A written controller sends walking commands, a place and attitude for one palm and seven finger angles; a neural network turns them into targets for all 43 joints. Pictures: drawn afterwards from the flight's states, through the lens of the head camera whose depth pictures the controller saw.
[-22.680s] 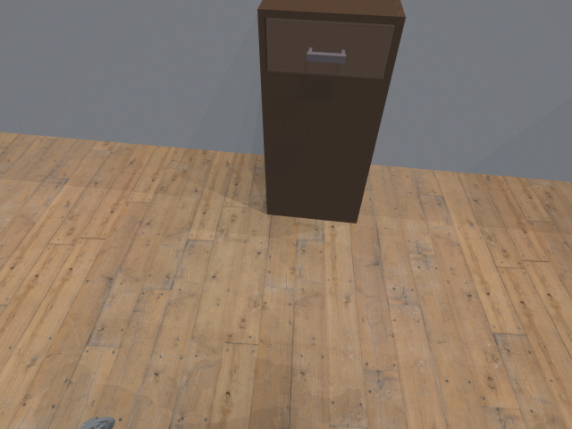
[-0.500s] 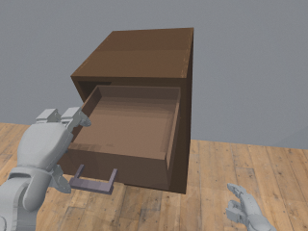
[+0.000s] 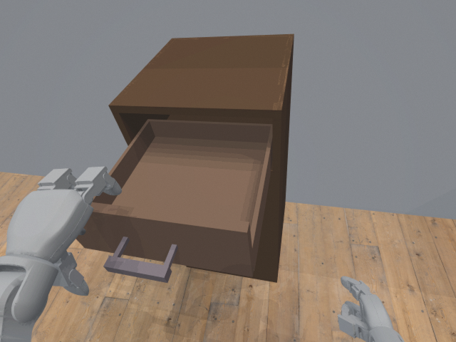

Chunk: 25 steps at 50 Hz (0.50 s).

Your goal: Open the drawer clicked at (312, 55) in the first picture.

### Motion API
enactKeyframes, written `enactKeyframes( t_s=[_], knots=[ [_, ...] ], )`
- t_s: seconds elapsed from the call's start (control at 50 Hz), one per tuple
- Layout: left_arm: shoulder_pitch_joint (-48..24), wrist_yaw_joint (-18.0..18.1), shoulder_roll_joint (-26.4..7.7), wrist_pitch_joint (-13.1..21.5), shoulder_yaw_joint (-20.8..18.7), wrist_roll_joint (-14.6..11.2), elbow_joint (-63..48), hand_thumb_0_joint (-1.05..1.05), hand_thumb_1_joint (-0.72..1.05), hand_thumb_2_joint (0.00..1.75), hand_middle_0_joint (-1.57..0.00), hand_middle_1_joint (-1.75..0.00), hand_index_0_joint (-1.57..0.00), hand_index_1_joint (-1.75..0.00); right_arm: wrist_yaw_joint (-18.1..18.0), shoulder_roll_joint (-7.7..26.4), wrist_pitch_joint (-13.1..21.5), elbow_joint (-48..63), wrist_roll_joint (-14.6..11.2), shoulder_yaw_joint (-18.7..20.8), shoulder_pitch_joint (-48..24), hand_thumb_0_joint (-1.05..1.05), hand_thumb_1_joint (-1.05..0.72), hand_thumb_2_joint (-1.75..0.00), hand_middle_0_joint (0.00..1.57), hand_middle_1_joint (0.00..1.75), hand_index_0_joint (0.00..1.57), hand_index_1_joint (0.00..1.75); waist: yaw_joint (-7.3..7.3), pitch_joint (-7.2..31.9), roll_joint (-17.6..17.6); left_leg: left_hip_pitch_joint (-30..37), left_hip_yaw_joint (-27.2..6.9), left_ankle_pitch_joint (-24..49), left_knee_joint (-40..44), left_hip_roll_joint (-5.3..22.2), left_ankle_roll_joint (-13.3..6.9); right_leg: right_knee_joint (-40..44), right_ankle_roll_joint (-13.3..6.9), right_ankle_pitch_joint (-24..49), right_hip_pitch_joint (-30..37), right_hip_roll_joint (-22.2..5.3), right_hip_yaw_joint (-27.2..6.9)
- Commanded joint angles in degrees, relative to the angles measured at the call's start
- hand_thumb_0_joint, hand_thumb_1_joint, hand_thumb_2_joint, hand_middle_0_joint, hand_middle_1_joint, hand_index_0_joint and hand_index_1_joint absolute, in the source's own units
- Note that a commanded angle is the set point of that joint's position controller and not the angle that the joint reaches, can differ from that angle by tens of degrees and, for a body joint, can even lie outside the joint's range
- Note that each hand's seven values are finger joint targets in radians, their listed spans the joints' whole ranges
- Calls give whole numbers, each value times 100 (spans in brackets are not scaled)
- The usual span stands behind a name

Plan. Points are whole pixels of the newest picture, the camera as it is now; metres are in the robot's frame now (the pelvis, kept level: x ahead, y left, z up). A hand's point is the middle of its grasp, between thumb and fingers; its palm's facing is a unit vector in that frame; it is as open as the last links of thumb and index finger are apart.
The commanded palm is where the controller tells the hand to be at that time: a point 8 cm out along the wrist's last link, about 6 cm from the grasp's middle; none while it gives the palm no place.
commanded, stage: draw the hand back to the body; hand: left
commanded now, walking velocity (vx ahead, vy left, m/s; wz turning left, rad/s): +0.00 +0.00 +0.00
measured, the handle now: (142, 257) +0.24 +0.21 +0.03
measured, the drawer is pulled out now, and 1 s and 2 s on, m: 0.30 0.30 0.30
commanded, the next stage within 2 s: step back with the hand held close in 1.20 s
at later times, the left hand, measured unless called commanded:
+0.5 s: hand (77, 214) +0.20 +0.22 +0.21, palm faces +0.44 -0.83 -0.35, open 12.9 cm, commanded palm +0.15 +0.26 +0.22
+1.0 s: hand (65, 213) +0.21 +0.25 +0.20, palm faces +0.48 -0.78 -0.40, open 8.6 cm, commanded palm +0.15 +0.29 +0.21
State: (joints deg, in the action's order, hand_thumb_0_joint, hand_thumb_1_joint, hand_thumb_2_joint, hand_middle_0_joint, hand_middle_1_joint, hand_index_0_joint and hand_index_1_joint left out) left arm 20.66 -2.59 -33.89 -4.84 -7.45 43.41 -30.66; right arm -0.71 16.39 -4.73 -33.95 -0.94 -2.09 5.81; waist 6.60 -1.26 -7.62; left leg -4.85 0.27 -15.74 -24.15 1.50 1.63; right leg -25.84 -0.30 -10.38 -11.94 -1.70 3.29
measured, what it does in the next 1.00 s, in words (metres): stands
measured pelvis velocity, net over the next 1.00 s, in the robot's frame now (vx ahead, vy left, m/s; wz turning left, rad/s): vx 0.03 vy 0.00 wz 0.01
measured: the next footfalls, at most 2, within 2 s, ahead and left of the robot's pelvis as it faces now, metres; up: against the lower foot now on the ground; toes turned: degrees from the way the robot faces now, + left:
none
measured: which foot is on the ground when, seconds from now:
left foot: down 0.00-1.00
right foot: down 0.00-1.00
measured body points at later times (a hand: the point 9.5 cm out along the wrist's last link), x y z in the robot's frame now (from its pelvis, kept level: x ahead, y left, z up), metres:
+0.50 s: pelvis +0.02 +0.00 +0.00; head +0.00 -0.01 +0.45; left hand +0.17 +0.27 +0.23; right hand +0.21 -0.19 -0.08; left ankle -0.03 +0.14 -0.74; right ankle +0.04 -0.11 -0.74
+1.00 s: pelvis +0.03 +0.00 +0.00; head +0.02 -0.02 +0.45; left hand +0.18 +0.29 +0.22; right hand +0.23 -0.20 -0.08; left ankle -0.03 +0.14 -0.74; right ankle +0.04 -0.11 -0.74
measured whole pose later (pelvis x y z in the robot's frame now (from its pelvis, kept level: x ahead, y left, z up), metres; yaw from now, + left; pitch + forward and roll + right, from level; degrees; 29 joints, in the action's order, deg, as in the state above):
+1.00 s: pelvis +0.03 +0.00 +0.00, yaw +1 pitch -4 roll -1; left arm 26.6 6.3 -19.0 7.8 -20.4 -2.7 -31.9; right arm -4.3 11.7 8.6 -36.7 0.3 -0.6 9.5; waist 4.5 -1.8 -3.9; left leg -2.0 -0.5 -18.1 -24.2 2.2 1.5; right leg -24.6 -0.1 -12.3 -8.2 -1.1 4.3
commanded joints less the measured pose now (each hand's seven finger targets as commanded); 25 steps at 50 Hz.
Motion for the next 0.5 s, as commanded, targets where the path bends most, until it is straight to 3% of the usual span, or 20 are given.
enactKeyframes(
  t_s=[0.0, 0.02, 0.04, 0.08, 0.1, 0.12, 0.14, 0.18, 0.2, 0.22, 0.24, 0.28, 0.3, 0.32, 0.36, 0.4, 0.48],
  knots=[
    [-783, 272, -1347, 102, -1039, 6, -1001, 0, -50, 30, -30, -120, -30, -120, -83, 540, 386, 1071, -63, 144, -1216, 0, -90, -90, 20, 30, 20, 30, 3, 632, 472, -644, 117, 728, 414, -78, -182, 498, 63, 84, 768, 15, -214],
    [-868, 260, -1171, 135, -860, 81, -1073, 0, -50, 30, -30, -120, -30, -120, -62, 475, 386, 1093, 2, 107, -1084, 0, -90, -90, 20, 30, 20, 30, 30, 825, 448, -610, 119, 818, 443, -129, -193, 442, 55, 79, 862, -34, -129],
    [-683, 277, -1194, 137, -917, 62, -909, 0, -50, 30, -30, -120, -30, -120, -83, 487, 364, 1022, -12, 168, -1094, 0, -90, -90, 20, 30, 20, 30, -2, 662, 489, -621, 130, 843, 472, -107, -191, 465, 55, 144, 821, -5, -110],
    [-608, 320, -1320, 152, -1041, 66, -1089, 0, -50, 30, -30, -120, -30, -120, -80, 541, 353, 1092, 0, 164, -1062, 0, -90, -90, 20, 30, 20, 30, 67, 836, 415, -581, 124, 1041, 445, -114, -184, 415, 63, 424, 937, -29, -102],
    [-580, 349, -1532, 147, -1297, -50, -1196, 0, -50, 30, -30, -120, -30, -120, -93, 573, 402, 1113, -55, 150, -1182, 0, -90, -90, 20, 30, 20, 30, 55, 862, 324, -590, 84, 980, 390, -66, -155, 430, 49, 449, 955, 10, -190],
    [-526, 330, -1354, 145, -1152, 29, -1181, 0, -50, 30, -30, -120, -30, -120, -74, 510, 379, 1115, 15, 117, -1044, 0, -90, -90, 20, 30, 20, 30, 88, 1003, 328, -554, 119, 1119, 393, -113, -172, 384, 45, 481, 1022, -39, -129],
    [-275, 331, -1303, 140, -1158, -2, -1038, 0, -50, 30, -30, -120, -30, -120, -72, 511, 342, 1046, -2, 168, -1035, 0, -90, -90, 20, 30, 20, 30, 27, 740, 461, -613, 126, 1139, 425, -85, -156, 414, 54, 496, 914, -11, -74],
    [-274, 321, -1315, 134, -1173, -59, -1159, 0, -50, 30, -30, -120, -30, -120, -73, 554, 315, 1106, -12, 177, -1043, 0, -90, -90, 20, 30, 20, 30, 28, 630, 495, -635, 136, 1101, 439, -77, -163, 428, 77, 515, 860, -30, -53],
    [-1114, 539, 557, 808, -1324, -3929, -1980, 0, -47, 32, -30, -118, -30, -118, -180, 18, 878, 1343, -53, 187, -978, 0, -90, -90, 20, 30, 20, 30, -414, 364, 770, -167, 31, 683, 298, 21, -303, 574, -74, 239, 615, 139, -35],
    [273, 739, 372, 1021, -1460, -3967, -424, 0, -43, 33, -29, -115, -29, -115, -275, 86, 1172, 930, 88, 152, -562, 0, -90, -90, 20, 30, 20, 30, -385, 16, 1304, -354, 40, 390, 398, 125, -273, 466, -41, -67, 584, 134, 96],
    [575, 761, 538, 1159, -1527, -4368, -836, 0, -40, 34, -29, -113, -29, -113, -333, 108, 1219, 900, 60, 196, -560, 0, -90, -90, 20, 30, 20, 30, -288, 32, 1523, -417, -25, 476, 510, 148, -257, 560, -4, -127, 647, 89, 153],
    [-222, 927, 237, 1532, -1653, -4461, -1852, 0, -32, 37, -29, -109, -29, -109, -418, 135, 1516, 941, 100, 193, -545, 0, -90, -90, 20, 30, 20, 30, -262, 643, 775, -158, 63, 613, 490, 74, -255, 544, 14, 6, 901, -6, 16],
    [-258, 1020, 48, 1597, -1851, -4487, -1770, 0, -29, 39, -29, -107, -29, -107, -461, 156, 1638, 809, 113, 178, -569, 0, -90, -90, 20, 30, 20, 30, -250, 496, 266, -165, 102, 509, 455, 45, -219, 571, -6, -66, 805, 12, -70],
    [-268, 1033, 492, 1682, -1516, -4456, -1768, 0, -26, 40, -28, -104, -28, -104, -450, 20, 1732, 813, 157, 129, -414, 0, -90, -90, 20, 30, 20, 30, -263, 517, 9, -188, 82, 646, 508, 1, -198, 543, -47, -11, 874, -18, -8],
    [-127, 1047, 637, 1679, -1420, -4492, -1399, 0, -18, 43, -28, -100, -28, -100, -438, 45, 1801, 735, 146, 160, -358, 0, -90, -90, 20, 30, 20, 30, -278, 147, 294, -324, 67, 716, 535, 30, -187, 570, -49, 43, 815, 8, 10],
    [-288, 1059, 514, 1730, -1509, -4474, -1480, 0, -12, 47, -27, -95, -27, -95, -446, 78, 1867, 702, 166, 184, -393, 0, -90, -90, 20, 30, 20, 30, -260, 86, 140, -319, 58, 811, 507, 18, -183, 594, -77, 139, 833, 16, -19],
    [-169, 1019, 629, 1770, -1469, -4509, -1571, 0, 2, 52, -26, -86, -26, -86, -399, 43, 1920, 705, 183, 195, -360, 0, -90, -90, 20, 30, 20, 30, -227, 335, 79, -304, 51, 1232, 432, 11, -166, 438, -89, 611, 1057, -5, -8]
  ],
)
